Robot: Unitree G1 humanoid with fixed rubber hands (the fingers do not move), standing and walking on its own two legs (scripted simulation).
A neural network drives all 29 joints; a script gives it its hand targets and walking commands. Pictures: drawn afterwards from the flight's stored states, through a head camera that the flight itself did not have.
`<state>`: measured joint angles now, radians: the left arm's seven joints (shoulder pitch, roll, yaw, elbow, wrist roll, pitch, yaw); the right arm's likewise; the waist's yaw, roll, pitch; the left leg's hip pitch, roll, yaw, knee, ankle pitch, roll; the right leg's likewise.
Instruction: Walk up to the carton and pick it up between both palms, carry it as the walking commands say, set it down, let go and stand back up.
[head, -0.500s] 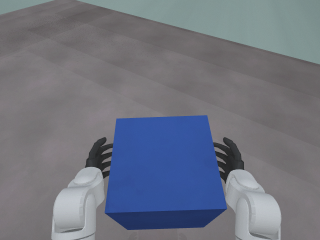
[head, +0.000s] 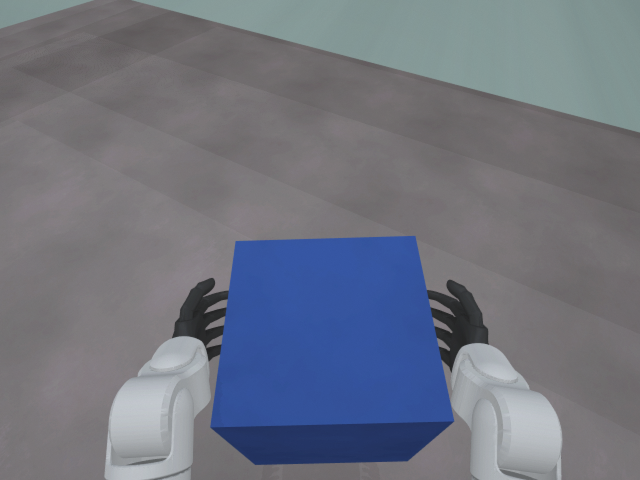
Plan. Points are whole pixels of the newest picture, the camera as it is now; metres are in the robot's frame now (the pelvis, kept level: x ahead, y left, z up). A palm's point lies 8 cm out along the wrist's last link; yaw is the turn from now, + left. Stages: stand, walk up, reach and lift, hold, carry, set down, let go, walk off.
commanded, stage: carry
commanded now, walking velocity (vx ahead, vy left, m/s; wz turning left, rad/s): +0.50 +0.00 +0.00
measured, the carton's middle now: (328, 360) +0.27 +0.00 +0.01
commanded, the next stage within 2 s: none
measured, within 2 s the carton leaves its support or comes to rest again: neither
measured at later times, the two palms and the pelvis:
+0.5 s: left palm (216, 168) +0.56 +0.19 +0.09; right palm (400, 171) +0.55 -0.11 +0.09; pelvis +0.31 +0.04 +0.01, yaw -2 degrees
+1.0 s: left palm (239, 91) +0.86 +0.20 +0.07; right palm (375, 91) +0.86 -0.10 +0.08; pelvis +0.61 +0.06 -0.01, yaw -2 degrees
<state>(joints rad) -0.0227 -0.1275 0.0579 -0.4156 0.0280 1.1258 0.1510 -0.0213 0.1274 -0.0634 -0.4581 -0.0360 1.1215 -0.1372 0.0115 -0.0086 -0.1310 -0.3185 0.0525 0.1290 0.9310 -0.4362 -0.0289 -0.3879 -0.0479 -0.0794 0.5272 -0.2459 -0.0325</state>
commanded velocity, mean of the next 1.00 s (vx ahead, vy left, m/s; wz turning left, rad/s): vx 0.50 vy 0.00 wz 0.00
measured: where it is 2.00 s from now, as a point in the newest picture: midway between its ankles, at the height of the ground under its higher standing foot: (316, 243)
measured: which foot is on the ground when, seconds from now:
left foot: up 0.00-0.24, down 0.26-0.60, up 0.62-0.92, down 0.94-1.00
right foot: down 0.00-0.26, up 0.28-0.58, down 0.60-0.94, up 0.96-1.00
